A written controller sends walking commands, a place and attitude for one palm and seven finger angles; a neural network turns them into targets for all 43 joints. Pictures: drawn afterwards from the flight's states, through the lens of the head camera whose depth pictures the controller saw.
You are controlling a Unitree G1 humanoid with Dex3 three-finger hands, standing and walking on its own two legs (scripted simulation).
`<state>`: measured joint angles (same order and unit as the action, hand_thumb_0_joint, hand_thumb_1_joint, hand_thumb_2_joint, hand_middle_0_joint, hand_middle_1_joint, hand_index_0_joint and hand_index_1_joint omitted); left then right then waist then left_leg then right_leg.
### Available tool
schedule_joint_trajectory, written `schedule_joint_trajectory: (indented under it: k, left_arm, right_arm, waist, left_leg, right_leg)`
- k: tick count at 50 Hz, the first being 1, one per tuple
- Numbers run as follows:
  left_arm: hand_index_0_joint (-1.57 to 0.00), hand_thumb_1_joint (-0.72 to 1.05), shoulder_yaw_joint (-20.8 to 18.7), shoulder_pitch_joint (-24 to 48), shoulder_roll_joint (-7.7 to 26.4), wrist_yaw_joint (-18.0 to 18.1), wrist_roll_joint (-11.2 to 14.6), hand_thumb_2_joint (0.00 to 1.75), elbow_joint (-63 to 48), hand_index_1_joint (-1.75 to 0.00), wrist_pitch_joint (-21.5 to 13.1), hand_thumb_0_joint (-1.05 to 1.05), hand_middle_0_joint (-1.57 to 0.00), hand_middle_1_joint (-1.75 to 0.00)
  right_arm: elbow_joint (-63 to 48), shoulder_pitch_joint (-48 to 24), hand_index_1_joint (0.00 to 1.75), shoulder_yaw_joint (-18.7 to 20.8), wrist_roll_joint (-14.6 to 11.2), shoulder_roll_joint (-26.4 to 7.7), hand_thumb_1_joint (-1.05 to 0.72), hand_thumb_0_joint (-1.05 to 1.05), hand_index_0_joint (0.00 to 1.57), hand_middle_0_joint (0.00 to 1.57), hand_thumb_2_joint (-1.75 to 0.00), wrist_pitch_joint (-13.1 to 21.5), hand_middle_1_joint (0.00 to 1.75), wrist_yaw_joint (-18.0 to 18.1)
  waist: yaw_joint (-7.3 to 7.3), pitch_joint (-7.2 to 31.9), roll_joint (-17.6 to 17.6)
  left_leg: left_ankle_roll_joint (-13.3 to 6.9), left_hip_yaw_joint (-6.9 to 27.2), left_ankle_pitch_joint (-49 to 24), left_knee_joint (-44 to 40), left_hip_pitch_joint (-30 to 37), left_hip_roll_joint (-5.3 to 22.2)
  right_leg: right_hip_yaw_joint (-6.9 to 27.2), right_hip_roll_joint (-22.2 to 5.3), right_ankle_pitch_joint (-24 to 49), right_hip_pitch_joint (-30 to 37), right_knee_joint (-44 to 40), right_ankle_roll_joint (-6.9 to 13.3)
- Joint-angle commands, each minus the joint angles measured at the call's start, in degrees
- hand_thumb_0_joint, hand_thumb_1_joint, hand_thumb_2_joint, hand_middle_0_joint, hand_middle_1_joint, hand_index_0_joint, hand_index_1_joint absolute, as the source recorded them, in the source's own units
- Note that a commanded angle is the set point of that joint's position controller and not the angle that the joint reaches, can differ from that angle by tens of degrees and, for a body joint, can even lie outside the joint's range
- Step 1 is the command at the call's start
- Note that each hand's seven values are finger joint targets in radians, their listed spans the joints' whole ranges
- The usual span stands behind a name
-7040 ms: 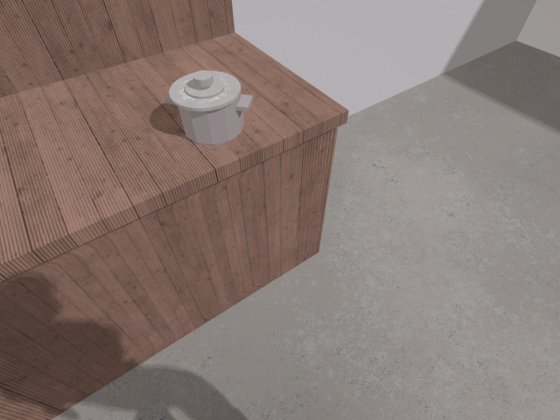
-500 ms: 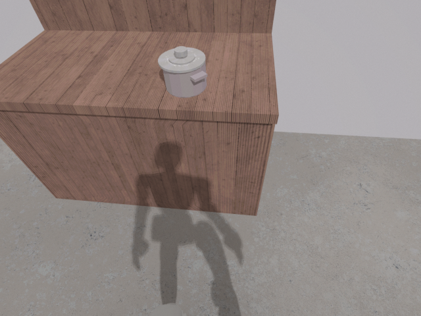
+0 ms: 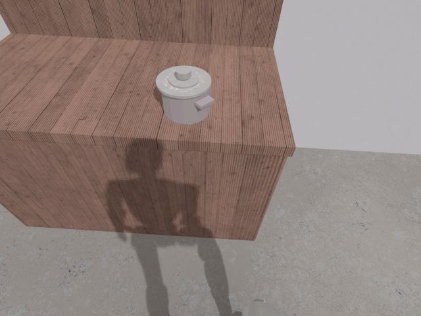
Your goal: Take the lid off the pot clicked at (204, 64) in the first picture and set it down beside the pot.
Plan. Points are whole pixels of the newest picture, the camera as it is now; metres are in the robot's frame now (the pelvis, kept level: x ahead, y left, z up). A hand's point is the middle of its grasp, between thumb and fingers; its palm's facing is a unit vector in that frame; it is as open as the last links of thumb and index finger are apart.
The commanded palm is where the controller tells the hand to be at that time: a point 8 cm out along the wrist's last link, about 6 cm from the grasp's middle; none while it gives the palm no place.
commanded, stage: take the last steps up to it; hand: left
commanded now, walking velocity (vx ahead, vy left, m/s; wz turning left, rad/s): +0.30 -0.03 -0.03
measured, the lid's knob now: (183, 72) +0.72 +0.11 +0.08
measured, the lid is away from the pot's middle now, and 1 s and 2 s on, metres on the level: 0.00 0.00 0.00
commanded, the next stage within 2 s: come to a stop and stand still in 0.34 s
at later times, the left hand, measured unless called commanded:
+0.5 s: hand (141, 292) +0.20 +0.17 -0.17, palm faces +0.04 -0.98 -0.22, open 7.2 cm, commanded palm none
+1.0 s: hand (146, 287) +0.22 +0.16 -0.19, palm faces -0.03 -0.96 -0.29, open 7.4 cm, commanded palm none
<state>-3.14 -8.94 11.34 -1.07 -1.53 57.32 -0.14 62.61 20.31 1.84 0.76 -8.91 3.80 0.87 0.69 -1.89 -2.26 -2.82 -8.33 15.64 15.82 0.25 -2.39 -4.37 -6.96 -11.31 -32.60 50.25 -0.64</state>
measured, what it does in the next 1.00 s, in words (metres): walks ahead: right foot, then left foot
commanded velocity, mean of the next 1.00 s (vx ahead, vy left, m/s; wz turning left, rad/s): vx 0.00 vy -0.04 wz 0.00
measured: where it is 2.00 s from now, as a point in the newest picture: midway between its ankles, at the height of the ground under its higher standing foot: outside the picture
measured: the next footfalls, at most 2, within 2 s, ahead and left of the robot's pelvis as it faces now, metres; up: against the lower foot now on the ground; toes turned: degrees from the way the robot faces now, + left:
right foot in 0.16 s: +0.22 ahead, -0.13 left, +0.00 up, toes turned -8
left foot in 0.56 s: +0.28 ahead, +0.12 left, +0.00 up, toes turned +1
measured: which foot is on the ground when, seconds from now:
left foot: down 0.00-0.16, up 0.18-0.54, down 0.56-1.00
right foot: up 0.00-0.14, down 0.16-0.60, up 0.62-0.90, down 0.92-1.00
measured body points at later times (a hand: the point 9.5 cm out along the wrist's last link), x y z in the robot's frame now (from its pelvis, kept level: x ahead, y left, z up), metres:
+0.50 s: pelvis +0.18 -0.02 +0.00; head +0.20 -0.03 +0.45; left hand +0.20 +0.22 -0.15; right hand +0.23 -0.26 -0.15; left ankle +0.24 +0.11 -0.72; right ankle +0.18 -0.13 -0.74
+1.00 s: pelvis +0.18 -0.04 -0.03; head +0.20 -0.06 +0.42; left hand +0.22 +0.21 -0.17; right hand +0.25 -0.28 -0.18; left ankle +0.24 +0.08 -0.73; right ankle +0.19 -0.17 -0.74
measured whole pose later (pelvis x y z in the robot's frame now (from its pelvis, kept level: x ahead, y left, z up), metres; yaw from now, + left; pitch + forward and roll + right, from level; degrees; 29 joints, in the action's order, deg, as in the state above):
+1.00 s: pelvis +0.18 -0.04 -0.03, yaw -2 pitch -1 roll -1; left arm -1.2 -15.6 10.5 2.2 -2.2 56.0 1.3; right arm 54.2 9.9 3.8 0.5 -12.2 -2.8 -0.3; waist 0.3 -3.5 3.9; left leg 0.5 -1.9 21.3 45.7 -26.1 3.7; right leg -1.2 -1.1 -19.0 -18.7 39.5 -1.0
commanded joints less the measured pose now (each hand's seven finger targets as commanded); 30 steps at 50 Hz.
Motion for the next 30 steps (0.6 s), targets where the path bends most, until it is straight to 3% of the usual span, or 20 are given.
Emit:
schedule_joint_trajectory:
  k: [1, 4, 5, 6, 7, 8, 9, 10, 11, 13, 15, 17, 21, 23, 25, 26, 27, 28, 29, 30]
  left_arm:
    - [-0.20, 0.90, 0.0, 6.0, 1.7, -0.5, 0.3, 0.90, -5.6, -0.30, -0.9, 0.00, -0.20, -0.30]
    - [-0.20, 0.90, -0.1, 6.3, 1.8, -0.5, 0.4, 0.90, -6.4, -0.30, -1.3, 0.00, -0.20, -0.30]
    - [-0.20, 0.90, -0.3, 2.9, 2.4, -0.5, 0.4, 0.90, -5.5, -0.30, -1.6, 0.00, -0.20, -0.30]
    - [-0.20, 0.90, -0.7, -3.7, 3.3, -0.3, 0.3, 0.90, -3.4, -0.30, -2.0, 0.00, -0.20, -0.30]
    - [-0.20, 0.90, -1.5, -12.4, 6.1, 0.2, 0.0, 0.90, -0.6, -0.30, -2.8, 0.00, -0.20, -0.30]
    - [-0.20, 0.90, -2.9, -19.5, 12.1, 1.0, -0.1, 0.90, 1.0, -0.30, -3.4, 0.00, -0.20, -0.30]
    - [-0.20, 0.90, -3.0, -21.6, 14.9, 1.1, 1.3, 0.90, 1.5, -0.30, -3.0, 0.00, -0.20, -0.30]
    - [-0.20, 0.90, -2.8, -16.1, 13.4, 1.2, 1.4, 0.90, 0.2, -0.30, -2.9, 0.00, -0.20, -0.30]
    - [-0.20, 0.90, -2.2, -10.4, 11.0, 1.5, 1.4, 0.90, -1.3, -0.30, -2.8, 0.00, -0.20, -0.30]
    - [-0.20, 0.90, -1.2, -3.8, 6.9, 2.0, 1.2, 0.90, -2.8, -0.30, -2.9, 0.00, -0.20, -0.30]
    - [-0.20, 0.90, -0.8, -2.7, 5.4, 2.1, 0.7, 0.90, -2.6, -0.30, -3.4, 0.00, -0.20, -0.30]
    - [-0.20, 0.90, -0.8, -3.7, 5.6, 1.9, 0.6, 0.90, -1.6, -0.30, -3.5, 0.00, -0.20, -0.30]
    - [-0.20, 0.90, -1.0, -6.5, 6.9, 1.6, 0.5, 0.90, 0.5, -0.30, -3.4, 0.00, -0.20, -0.30]
    - [-0.20, 0.90, -0.8, -7.3, 6.7, 1.7, 0.7, 0.90, 1.4, -0.30, -3.2, 0.00, -0.20, -0.30]
    - [-0.20, 0.90, 0.0, -6.3, 5.4, 2.2, 1.1, 0.90, 2.3, -0.30, -2.5, 0.00, -0.20, -0.30]
    - [-0.20, 0.90, 0.5, -7.3, 4.1, 2.4, 1.2, 0.90, 2.8, -0.30, -2.2, 0.00, -0.20, -0.30]
    - [-0.20, 0.90, 1.2, -9.4, 2.3, 2.6, 1.3, 0.90, 3.1, -0.30, -1.7, 0.00, -0.20, -0.30]
    - [-0.20, 0.90, 1.4, -10.8, 1.8, 3.0, 1.2, 0.90, 3.3, -0.30, -1.0, 0.00, -0.20, -0.30]
    - [-0.20, 0.90, 1.8, -12.1, 1.3, 3.2, 1.1, 0.90, 3.9, -0.30, -0.4, 0.00, -0.20, -0.30]
    - [-0.20, 0.90, 1.5, -12.0, 2.5, 3.3, 1.1, 0.90, 4.1, -0.30, 0.4, 0.00, -0.20, -0.30]
  right_arm:
    - [-0.6, 5.7, 0.30, 1.4, 0.7, -8.2, -0.90, 0.00, 0.20, 0.20, -0.90, 1.0, 0.30, 0.8]
    - [0.1, 6.1, 0.30, 1.4, 1.0, -8.9, -0.90, 0.00, 0.20, 0.20, -0.90, 0.7, 0.30, 0.8]
    - [0.3, 5.7, 0.30, 1.4, 0.9, -9.3, -0.90, 0.00, 0.20, 0.20, -0.90, 0.5, 0.30, 0.8]
    - [0.6, 5.3, 0.30, 1.3, 0.5, -9.4, -0.90, 0.00, 0.20, 0.20, -0.90, 0.5, 0.30, 0.8]
    - [0.5, 4.9, 0.30, 1.0, 0.0, -8.5, -0.90, 0.00, 0.20, 0.20, -0.90, 0.7, 0.30, 0.5]
    - [-0.8, 7.4, 0.30, 0.8, -0.7, -5.5, -0.90, 0.00, 0.20, 0.20, -0.90, 0.7, 0.30, 0.1]
    - [-1.8, 6.2, 0.30, 0.9, -0.9, -5.7, -0.90, 0.00, 0.20, 0.20, -0.90, 0.4, 0.30, 0.5]
    - [-2.1, 3.2, 0.30, 1.2, -0.8, -5.4, -0.90, 0.00, 0.20, 0.20, -0.90, 0.0, 0.30, 0.3]
    - [-2.7, 1.2, 0.30, 1.2, -0.3, -5.4, -0.90, 0.00, 0.20, 0.20, -0.90, -0.5, 0.30, 0.1]
    - [-2.2, 1.7, 0.30, 1.1, 0.5, -3.8, -0.90, 0.00, 0.20, 0.20, -0.90, -1.8, 0.30, -0.2]
    - [-1.2, 3.9, 0.30, 0.7, 0.7, -2.7, -0.90, 0.00, 0.20, 0.20, -0.90, -2.7, 0.30, -0.3]
    - [-1.5, 3.0, 0.30, 0.6, 0.5, -1.5, -0.90, 0.00, 0.20, 0.20, -0.90, -3.0, 0.30, -0.6]
    - [-3.3, -2.6, 0.30, 0.5, 0.3, -1.6, -0.90, 0.00, 0.20, 0.20, -0.90, -2.2, 0.30, -1.1]
    - [-3.6, -4.7, 0.30, 0.2, 0.2, -1.7, -0.90, 0.00, 0.20, 0.20, -0.90, -1.6, 0.30, -0.9]
    - [-2.1, -3.6, 0.30, -0.4, 0.0, -2.1, -0.90, 0.00, 0.20, 0.20, -0.90, -1.4, 0.30, -0.2]
    - [-1.7, -2.7, 0.30, -0.4, 0.0, -3.8, -0.90, 0.00, 0.20, 0.20, -0.90, -1.0, 0.30, 0.0]
    - [-1.7, -2.7, 0.30, -0.1, 0.2, -6.8, -0.90, 0.00, 0.20, 0.20, -0.90, -0.7, 0.30, 0.3]
    - [-2.1, -3.9, 0.30, 0.3, 0.0, -8.9, -0.90, 0.00, 0.20, 0.20, -0.90, -1.3, 0.30, 0.4]
    - [-2.5, -6.2, 0.30, 0.1, -0.2, -9.4, -0.90, 0.00, 0.20, 0.20, -0.90, -1.7, 0.30, 1.0]
    - [-2.5, -6.6, 0.30, 0.2, -0.4, -9.4, -0.90, 0.00, 0.20, 0.20, -0.90, -2.0, 0.30, 1.6]
  waist:
    - [1.93, -6.5, 7.0]
    - [1.47, -5.9, 6.6]
    - [-0.27, -4.1, 5.4]
    - [-3.19, -0.5, 4.6]
    - [-6.86, 4.8, 1.7]
    - [-8.23, 11.8, -9.2]
    - [-7.48, 12.7, -7.8]
    - [-6.41, 10.2, -5.2]
    - [-4.43, 5.0, -4.5]
    - [-0.59, 1.7, -0.6]
    - [1.57, 1.6, -2.9]
    - [1.54, 1.6, -3.7]
    - [-0.70, 1.5, -4.7]
    - [-1.44, 2.3, -4.8]
    - [0.03, 2.4, -4.0]
    - [0.22, 3.3, -1.2]
    - [-0.68, 4.5, 5.1]
    - [-1.11, 2.7, 6.6]
    - [-1.68, 1.1, 10.4]
    - [-1.26, 2.0, 17.0]
  left_leg:
    - [-8.0, 9.8, -24.0, -4.4, 1.4, 18.3]
    - [-6.9, 8.2, -30.0, -0.2, 0.2, 17.9]
    - [-6.1, 6.7, -35.2, 4.4, -0.6, 17.1]
    - [-4.6, 5.1, -38.3, 12.4, -2.7, 14.8]
    - [-2.5, 3.3, -33.9, 24.4, -10.5, 12.2]
    - [0.7, -0.1, -6.9, 42.9, -25.0, 4.6]
    - [1.3, 4.2, 18.9, 57.9, -30.4, 1.9]
    - [0.8, 8.8, 15.6, 61.5, -31.1, 5.1]
    - [0.9, 9.4, 11.2, 61.7, -32.8, 7.3]
    - [2.0, 9.5, 6.3, 55.7, -28.9, 9.5]
    - [3.5, 7.6, 5.0, 48.1, -25.4, 9.5]
    - [4.4, 5.4, 3.1, 39.6, -23.1, 8.9]
    - [4.8, 3.9, 1.2, 28.0, -22.3, 7.1]
    - [5.0, 4.1, -1.0, 21.9, -19.3, 5.8]
    - [5.5, 4.9, -9.6, 10.9, -11.1, 5.4]
    - [5.1, 7.2, -18.7, 7.1, -6.3, 7.5]
    - [3.2, 11.6, -31.4, 7.0, -4.0, 12.9]
    - [0.6, 14.1, -34.4, 6.5, -6.2, 16.9]
    - [-1.2, 15.7, -37.3, 4.8, -7.9, 18.8]
    - [-2.5, 17.6, -41.7, 2.2, -8.6, 19.8]
  right_leg:
    - [-0.2, 0.5, -0.5, -4.2, -8.0, 0.9]
    - [-2.4, 3.0, -1.7, 3.3, -13.2, 2.6]
    - [-3.6, 4.6, -1.0, 9.3, -15.6, 3.2]
    - [-4.7, 6.4, 2.0, 18.9, -19.1, 3.8]
    - [-0.3, 3.8, 5.9, 33.6, -19.7, 5.7]
    - [20.8, -11.9, 15.2, 47.1, -24.3, 11.7]
    - [31.3, -20.3, 21.2, 45.6, -30.8, 17.7]
    - [30.0, -18.7, 8.0, 36.9, -33.9, 17.1]
    - [26.9, -16.7, -0.7, 29.6, -36.4, 15.7]
    - [16.6, -12.5, -0.6, 19.3, -38.2, 13.2]
    - [9.6, -9.8, 6.1, 15.6, -38.6, 11.4]
    - [6.7, -8.1, 7.1, 14.8, -39.0, 11.0]
    - [7.6, -7.7, 5.5, 19.2, -38.4, 10.7]
    - [6.5, -6.8, 11.8, 21.4, -35.4, 9.8]
    - [4.1, -4.1, 16.4, 19.9, -30.1, 6.6]
    - [2.9, -1.8, 13.5, 18.4, -26.7, 4.2]
    - [2.4, 0.7, 5.7, 17.1, -24.7, 1.8]
    - [1.8, 2.4, -4.4, 17.6, -24.2, 0.7]
    - [0.9, 3.0, -8.1, 17.5, -23.5, -0.3]
    - [0.0, 3.4, -11.0, 18.7, -18.9, -1.1]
